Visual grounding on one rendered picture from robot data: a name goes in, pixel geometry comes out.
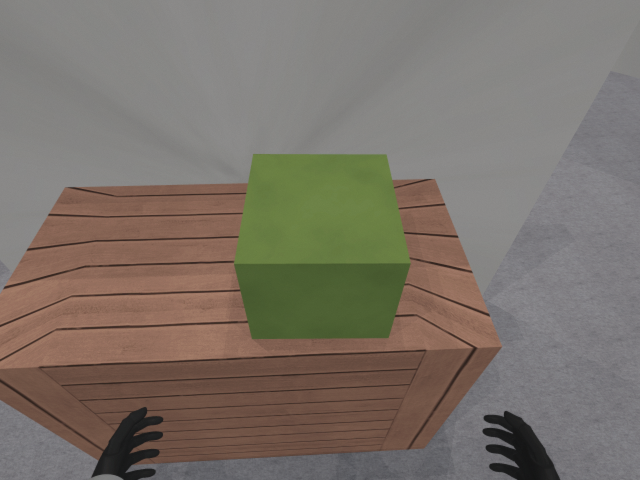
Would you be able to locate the robot right hand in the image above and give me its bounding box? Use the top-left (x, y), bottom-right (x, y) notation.
top-left (483, 411), bottom-right (560, 480)

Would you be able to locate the carton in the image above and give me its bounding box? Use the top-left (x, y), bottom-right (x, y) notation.
top-left (234, 154), bottom-right (411, 339)

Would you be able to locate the robot left hand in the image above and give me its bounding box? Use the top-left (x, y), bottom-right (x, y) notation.
top-left (91, 407), bottom-right (163, 480)

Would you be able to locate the pedestal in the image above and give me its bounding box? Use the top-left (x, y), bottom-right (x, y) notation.
top-left (0, 179), bottom-right (502, 465)

